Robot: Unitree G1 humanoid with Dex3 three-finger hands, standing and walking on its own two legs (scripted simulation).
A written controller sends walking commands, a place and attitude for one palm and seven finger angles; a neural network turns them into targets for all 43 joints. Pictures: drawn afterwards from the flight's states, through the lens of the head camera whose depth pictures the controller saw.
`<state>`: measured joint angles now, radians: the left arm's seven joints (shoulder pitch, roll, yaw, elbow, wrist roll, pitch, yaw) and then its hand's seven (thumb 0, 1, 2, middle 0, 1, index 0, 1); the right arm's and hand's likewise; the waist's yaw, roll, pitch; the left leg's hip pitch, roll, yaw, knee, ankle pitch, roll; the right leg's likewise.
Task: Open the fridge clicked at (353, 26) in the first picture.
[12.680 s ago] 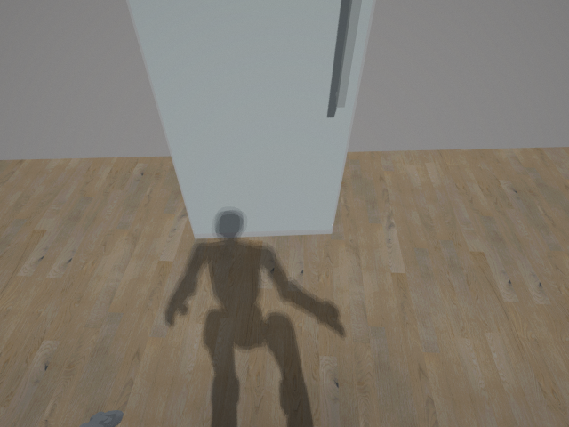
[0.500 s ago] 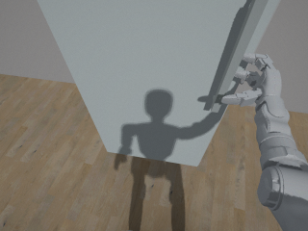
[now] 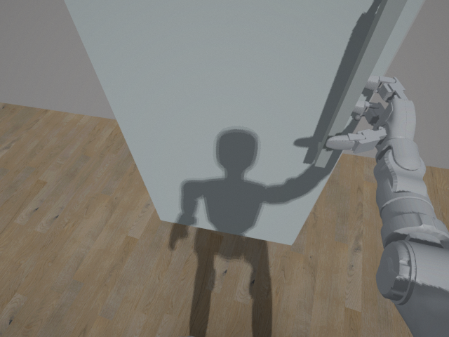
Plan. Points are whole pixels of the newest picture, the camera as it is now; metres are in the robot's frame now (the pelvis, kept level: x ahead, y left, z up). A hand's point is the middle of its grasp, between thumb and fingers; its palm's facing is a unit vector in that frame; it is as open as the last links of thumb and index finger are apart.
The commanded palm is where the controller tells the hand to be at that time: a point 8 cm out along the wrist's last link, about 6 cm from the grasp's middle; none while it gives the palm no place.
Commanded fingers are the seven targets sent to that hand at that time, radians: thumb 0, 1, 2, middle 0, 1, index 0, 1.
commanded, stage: slide the fingers in behind the handle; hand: right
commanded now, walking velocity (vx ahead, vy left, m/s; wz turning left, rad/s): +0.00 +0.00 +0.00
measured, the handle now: (346, 95) +0.53 -0.13 +0.15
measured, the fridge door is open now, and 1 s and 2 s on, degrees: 0 0 0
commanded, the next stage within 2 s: move the hooked fingers beside the handle in 0.86 s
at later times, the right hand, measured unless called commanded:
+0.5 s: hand (354, 130) +0.46 -0.14 +0.14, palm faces +0.05 +1.00 +0.00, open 14.0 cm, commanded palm +0.43 -0.18 +0.14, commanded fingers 0.00 0.50 -0.30 0.30 1.20 0.30 1.20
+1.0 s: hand (352, 131) +0.45 -0.13 +0.14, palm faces +0.08 +1.00 +0.00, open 14.2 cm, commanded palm +0.43 -0.16 +0.14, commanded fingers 0.00 0.50 -0.30 0.30 1.20 0.30 1.20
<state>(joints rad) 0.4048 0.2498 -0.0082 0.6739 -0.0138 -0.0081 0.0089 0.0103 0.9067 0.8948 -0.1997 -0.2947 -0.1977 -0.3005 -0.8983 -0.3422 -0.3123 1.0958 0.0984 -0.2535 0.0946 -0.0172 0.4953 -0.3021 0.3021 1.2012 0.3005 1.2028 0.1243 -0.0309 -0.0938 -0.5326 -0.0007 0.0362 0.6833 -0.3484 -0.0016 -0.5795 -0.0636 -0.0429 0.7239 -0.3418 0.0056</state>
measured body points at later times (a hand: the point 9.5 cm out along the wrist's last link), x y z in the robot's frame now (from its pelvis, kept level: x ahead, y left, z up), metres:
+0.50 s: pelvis -0.01 +0.00 +0.00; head +0.03 +0.00 +0.45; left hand +0.07 +0.26 -0.12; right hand +0.45 -0.19 +0.14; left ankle -0.01 +0.12 -0.72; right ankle +0.00 -0.12 -0.72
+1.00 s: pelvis -0.01 +0.00 +0.00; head +0.03 +0.00 +0.45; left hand +0.04 +0.26 -0.13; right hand +0.44 -0.19 +0.14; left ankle -0.01 +0.12 -0.72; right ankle +0.00 -0.12 -0.72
